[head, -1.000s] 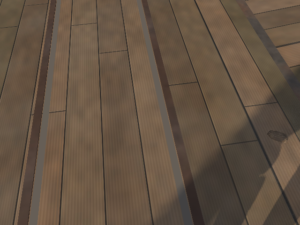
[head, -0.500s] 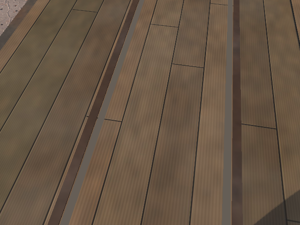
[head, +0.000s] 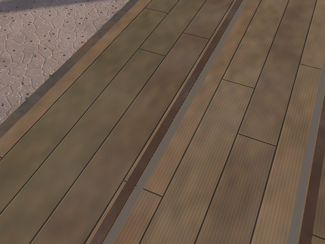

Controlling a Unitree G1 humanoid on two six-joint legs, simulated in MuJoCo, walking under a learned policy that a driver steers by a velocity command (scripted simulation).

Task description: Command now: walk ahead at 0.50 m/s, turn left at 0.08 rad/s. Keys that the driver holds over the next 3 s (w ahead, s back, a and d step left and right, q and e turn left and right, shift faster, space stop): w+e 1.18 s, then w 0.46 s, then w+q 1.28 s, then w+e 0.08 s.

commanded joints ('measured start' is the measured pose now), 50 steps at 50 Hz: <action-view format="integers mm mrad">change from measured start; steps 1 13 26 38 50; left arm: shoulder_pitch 55 170 62 -174 17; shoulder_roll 99 190 73 96 159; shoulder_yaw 19 45 22 19 44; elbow -30 33 -64 -185 -133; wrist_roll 0 -39 -26 -23 -11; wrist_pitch -1 45 74 73 39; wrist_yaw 1 31 18 -40 9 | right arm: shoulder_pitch -64 -263 -82 1 -70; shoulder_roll -76 -75 -81 -211 -120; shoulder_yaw -21 -11 -37 -72 -24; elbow -107 -147 -23 66 -37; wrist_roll -14 1 -25 12 -32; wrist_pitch -36 -77 -79 -32 -65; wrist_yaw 6 31 14 -2 5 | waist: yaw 15 29 -3 -34 -22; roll -129 -141 53 47 -71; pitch -9 -19 18 34 -63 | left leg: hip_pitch -273 100 314 486 -206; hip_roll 109 37 299 323 152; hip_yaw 1 48 -22 257 29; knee -54 -698 -1020 -861 -106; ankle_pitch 79 358 407 862 123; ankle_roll -12 -35 167 88 -73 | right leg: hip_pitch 234 126 -407 -240 146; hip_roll -251 -223 -166 -72 -212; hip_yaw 385 321 97 -80 344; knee -267 -197 593 150 -255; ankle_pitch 39 58 -21 29 265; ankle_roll -194 -137 56 -55 -279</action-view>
